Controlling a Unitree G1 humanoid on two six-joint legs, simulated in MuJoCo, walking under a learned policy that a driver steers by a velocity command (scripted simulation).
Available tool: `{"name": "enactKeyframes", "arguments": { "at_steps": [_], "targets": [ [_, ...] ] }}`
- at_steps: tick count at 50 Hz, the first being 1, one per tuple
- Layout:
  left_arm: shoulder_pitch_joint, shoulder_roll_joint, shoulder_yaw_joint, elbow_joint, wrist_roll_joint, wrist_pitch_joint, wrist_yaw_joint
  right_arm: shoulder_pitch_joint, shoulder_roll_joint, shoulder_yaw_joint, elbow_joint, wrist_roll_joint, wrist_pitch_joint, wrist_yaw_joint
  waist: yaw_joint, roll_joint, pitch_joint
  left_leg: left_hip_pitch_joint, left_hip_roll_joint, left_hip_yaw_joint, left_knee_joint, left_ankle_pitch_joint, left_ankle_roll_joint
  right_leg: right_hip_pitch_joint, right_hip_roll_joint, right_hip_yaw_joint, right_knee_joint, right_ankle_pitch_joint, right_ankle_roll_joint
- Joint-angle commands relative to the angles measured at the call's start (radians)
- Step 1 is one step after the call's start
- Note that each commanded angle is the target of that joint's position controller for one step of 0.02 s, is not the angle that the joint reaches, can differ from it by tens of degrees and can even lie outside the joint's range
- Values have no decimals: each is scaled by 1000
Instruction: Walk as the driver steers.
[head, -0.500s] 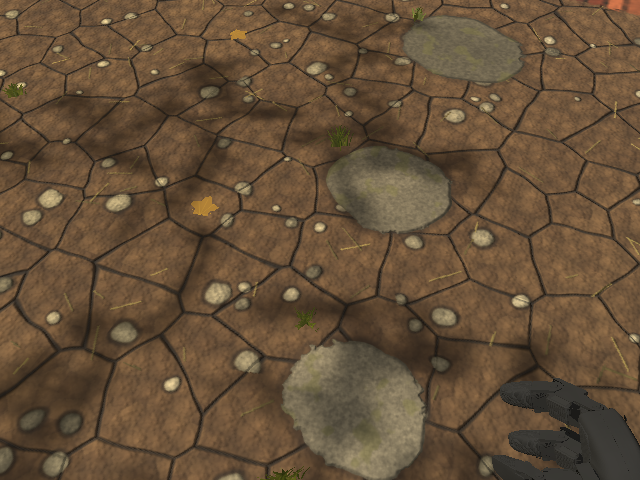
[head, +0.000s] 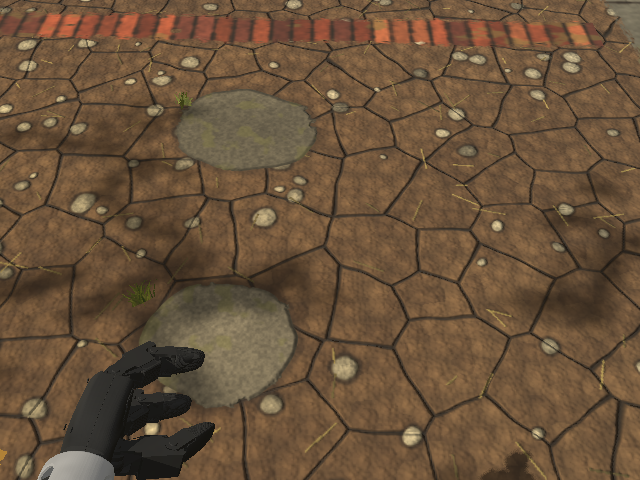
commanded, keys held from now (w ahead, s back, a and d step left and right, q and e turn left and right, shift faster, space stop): q+shift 0.36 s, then e+shift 0.64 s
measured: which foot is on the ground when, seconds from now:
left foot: up 0.00-0.38, down 0.40-0.98, up 1.00-1.00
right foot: down 0.00-0.40, up 0.42-0.96, down 0.98-1.00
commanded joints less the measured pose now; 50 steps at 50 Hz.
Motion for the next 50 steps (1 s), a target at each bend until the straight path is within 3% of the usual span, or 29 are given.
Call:
{"name": "enactKeyframes", "arguments": {
  "at_steps": [1, 2, 3, 5, 6, 7, 8, 10, 13, 16, 18, 19, 20, 21, 22, 23, 24, 25, 27, 29, 30, 32, 35, 37, 43, 47, 48, 49, 50],
  "targets": [
    [525, 326, 114, 72, 51, -7, 56, 9, 6, 3, -154, 39, -10, -7, 231, -192, -440, -756, -42, -27, 941, -46, 89, 1024, -509, 694, -124, -326, -151],
    [515, 261, 107, 56, 8, 2, 57, -125, -136, -32, -163, 21, 5, -24, 277, -37, -389, -813, -18, -72, 1015, 16, 102, 900, -480, 706, -179, -159, -141],
    [437, 196, 87, 74, -4, -3, 55, -215, -140, -40, -183, 17, 10, -26, 231, -16, -208, -841, 14, -74, 949, 103, 96, 767, -409, 474, -162, 158, -119],
    [391, 115, 71, 95, -20, -7, 50, -196, -91, -37, -159, 8, 34, -20, 159, -34, -75, -790, 41, -51, 856, 103, 74, 592, -319, 205, -176, 593, -73],
    [320, 130, 89, 78, -53, -6, 51, -188, -83, -46, -198, 75, 23, -39, 131, -198, -126, -793, 89, -101, 915, 114, 28, 591, -317, 160, -165, 638, -103],
    [272, 83, 83, 76, -60, -5, 50, -209, -86, -47, -202, 91, 31, -43, 108, -176, -121, -796, 98, -91, 891, 108, 16, 555, -310, 132, -186, 627, -107],
    [231, 65, 83, 77, -65, -3, 55, -238, -73, -48, -219, 89, 44, -43, 84, -129, -75, -814, 103, -80, 840, 106, 7, 499, -309, 87, -227, 570, -100],
    [141, 83, 94, 71, -66, 4, 75, -328, -34, -33, -258, 64, 58, -37, 64, -82, 29, -806, 108, -29, 664, 180, -14, 361, -296, -22, -304, 535, -79],
    [152, 160, 125, 90, -58, 9, 105, -360, -32, -22, -266, 43, 52, 3, 71, -53, -18, -607, 48, 53, 371, 520, 5, 333, -198, -192, -274, 484, -37],
    [167, 192, 137, 97, -95, 2, 106, -333, -105, -45, -267, 40, 67, 37, 56, -48, -73, -475, -30, 111, 302, 534, 57, 423, -201, -220, -134, 600, -4],
    [142, 218, 147, 83, -119, 17, 97, -239, -177, -79, -264, 37, 85, 29, -9, -43, -113, -329, -76, 135, 274, 467, 116, 429, -221, -215, 65, 695, 23],
    [164, 203, 143, 89, -118, 19, 90, -144, -211, -100, -241, 29, 88, 17, -63, 9, -143, -160, -86, 85, 193, 510, 151, 353, -191, -201, 268, 553, 52],
    [265, 112, 119, 107, -85, 21, 72, -240, -261, -105, -256, 24, 85, -5, 27, 301, -73, -114, 19, -87, 127, 931, 201, 212, -52, -201, 570, -308, 108],
    [470, 82, 99, 114, -55, 19, 59, -385, -308, -84, -364, -36, 67, -10, 176, 453, -237, 52, 307, -590, 137, 1278, 443, -24, 91, -47, 934, -672, 161],
    [435, 199, 109, 123, -92, 24, 43, -399, -222, -60, -406, -26, 68, 4, 97, 241, -444, 89, 384, -685, 15, 1095, 495, -25, 57, 124, 988, -585, 145],
    [357, 218, 114, 122, -120, 41, 38, -419, -187, -46, -384, -10, 63, 11, 99, 112, -352, -13, 363, -595, -7, 822, 430, -60, 6, 117, 928, -492, 124],
    [317, 183, 106, 133, -107, 63, 50, -432, -147, -34, -354, 14, 57, 14, 115, 10, -236, -152, 318, -492, -17, 663, 354, -48, -53, 107, 821, -429, 114],
    [305, 151, 99, 151, -98, 86, 62, -462, -98, -15, -339, 8, 52, 9, 135, -8, -160, -290, 281, -400, -30, 618, 312, 12, -81, 127, 734, -400, 108],
    [348, 129, 98, 179, -95, 108, 63, -484, -105, -14, -313, -31, 43, -1, 173, 63, -111, -449, 222, -231, -74, 706, 280, 171, -84, 116, 582, -357, 117],
    [346, 120, 98, 181, -86, 101, 67, -490, -145, -33, -308, -38, 45, -24, 173, 93, -143, -387, 213, -126, -60, 884, 293, 171, -68, 76, 490, -334, 140],
    [320, 123, 96, 168, -88, 97, 66, -487, -179, -48, -309, -37, 51, -36, 158, 79, -172, -318, 238, -123, -52, 904, 300, 126, -69, 72, 489, -323, 150],
    [301, 116, 99, 158, -91, 105, 70, -493, -172, -52, -319, -25, 71, -61, 144, 66, -188, -244, 284, -131, -87, 760, 308, 46, -82, 75, 517, -291, 173],
    [265, 122, 112, 130, -94, 134, 79, -531, -133, -46, -322, -17, 92, -84, 136, 127, -96, -271, 284, -85, -178, 366, 282, -36, -105, 55, 525, -236, 189],
    [260, 119, 122, 117, -88, 138, 85, -548, -120, -47, -321, -24, 94, -90, 134, 151, -64, -271, 276, -30, -187, 316, 255, -54, -109, 30, 501, -218, 190],
    [254, 86, 121, 72, -79, 130, 51, -564, -150, -69, -299, -16, 110, -84, 123, 155, -76, -201, 313, 91, -144, 395, 235, 40, -99, -60, 282, -217, 151],
    [306, 94, 137, 57, -87, 134, 29, -605, -167, -82, -279, 27, 114, -62, 177, 165, -92, -177, 333, 147, -21, 484, 150, 177, -63, -115, 58, -182, 70],
    [352, 106, 146, 69, -84, 132, 32, -599, -149, -80, -265, 40, 115, -56, 200, 137, -90, -210, 303, 180, 61, 452, 97, 257, -37, -117, -52, -85, 34],
    [423, 172, 173, 91, -75, 126, 45, -552, -115, -77, -244, 31, 118, -48, 208, -1, -66, -328, 222, 235, 256, 350, 24, 375, -54, -10, -156, 157, -20],
    [466, 328, 207, 76, -60, 127, 56, -579, -75, -65, -288, -17, 114, -39, 176, -317, -45, -687, 82, 273, 600, -149, -67, 549, -284, 365, -142, 668, -137]
  ]
}}
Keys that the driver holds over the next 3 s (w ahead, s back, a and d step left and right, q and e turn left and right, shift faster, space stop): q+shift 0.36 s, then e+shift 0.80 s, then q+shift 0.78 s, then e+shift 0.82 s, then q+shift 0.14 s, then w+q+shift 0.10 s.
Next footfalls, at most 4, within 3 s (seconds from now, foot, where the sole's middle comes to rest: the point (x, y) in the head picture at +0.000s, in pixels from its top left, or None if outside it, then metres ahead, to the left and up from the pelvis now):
0.40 left None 0.44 0.14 -0.75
0.98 right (355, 478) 0.45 -0.11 -0.75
1.58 left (245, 476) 0.48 0.10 -0.75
2.08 right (328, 398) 0.62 -0.08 -0.75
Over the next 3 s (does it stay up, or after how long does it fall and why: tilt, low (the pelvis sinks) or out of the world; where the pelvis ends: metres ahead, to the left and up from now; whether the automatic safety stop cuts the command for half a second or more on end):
stays up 0.53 -0.01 0.02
